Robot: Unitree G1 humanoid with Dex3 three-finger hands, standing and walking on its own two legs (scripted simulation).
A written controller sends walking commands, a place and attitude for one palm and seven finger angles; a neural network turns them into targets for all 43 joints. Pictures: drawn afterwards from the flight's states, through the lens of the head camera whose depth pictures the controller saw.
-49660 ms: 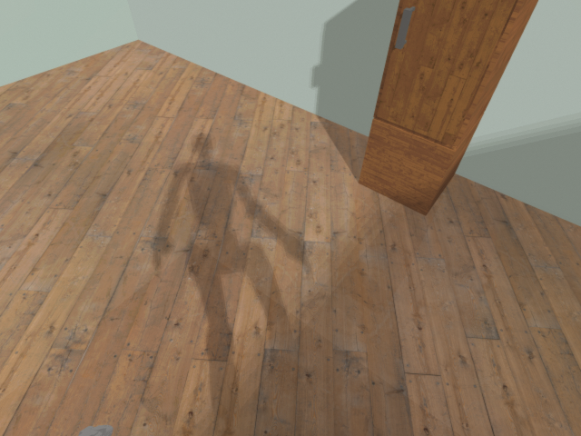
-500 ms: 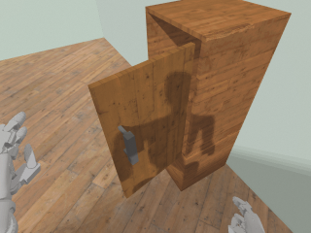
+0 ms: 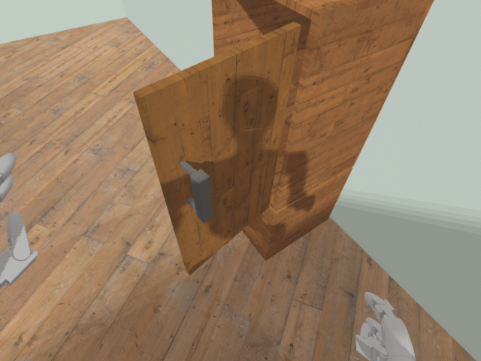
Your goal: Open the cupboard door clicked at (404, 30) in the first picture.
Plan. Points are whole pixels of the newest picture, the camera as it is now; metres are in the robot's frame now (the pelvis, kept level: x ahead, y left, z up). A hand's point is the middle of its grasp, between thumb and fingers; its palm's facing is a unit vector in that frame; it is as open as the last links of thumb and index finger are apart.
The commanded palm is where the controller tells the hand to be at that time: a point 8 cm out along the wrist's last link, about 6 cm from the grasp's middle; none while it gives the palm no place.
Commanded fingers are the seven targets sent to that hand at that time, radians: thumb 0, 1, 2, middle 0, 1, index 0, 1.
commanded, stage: step back with the hand held close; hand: left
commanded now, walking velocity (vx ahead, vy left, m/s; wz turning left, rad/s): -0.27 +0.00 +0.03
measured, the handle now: (195, 191) +0.40 +0.12 +0.04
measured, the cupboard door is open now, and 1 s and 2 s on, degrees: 100 100 100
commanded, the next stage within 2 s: stop stepping back and stand still in 0.82 s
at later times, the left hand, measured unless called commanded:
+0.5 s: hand out of the picture +0.13 +0.27 +0.17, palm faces +0.47 -0.75 -0.47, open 7.4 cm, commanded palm +0.07 +0.30 +0.18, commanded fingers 0.00 0.90 0.90 -0.20 -0.30 -0.20 -0.30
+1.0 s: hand out of the picture +0.03 +0.27 +0.17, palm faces +0.37 -0.82 -0.44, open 7.4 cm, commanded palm -0.02 +0.31 +0.18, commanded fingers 0.00 0.90 0.90 -0.20 -0.30 -0.20 -0.30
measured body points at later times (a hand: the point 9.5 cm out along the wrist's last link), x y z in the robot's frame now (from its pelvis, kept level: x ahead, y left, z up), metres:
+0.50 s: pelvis -0.07 +0.00 -0.01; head -0.03 +0.02 +0.44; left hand +0.10 +0.31 +0.19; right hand +0.13 -0.21 -0.08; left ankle +0.06 +0.08 -0.73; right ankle -0.13 -0.12 -0.74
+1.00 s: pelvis -0.17 +0.01 -0.01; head -0.15 +0.05 +0.44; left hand +0.00 +0.32 +0.19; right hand +0.02 -0.21 -0.06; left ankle +0.03 +0.08 -0.73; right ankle -0.25 -0.10 -0.73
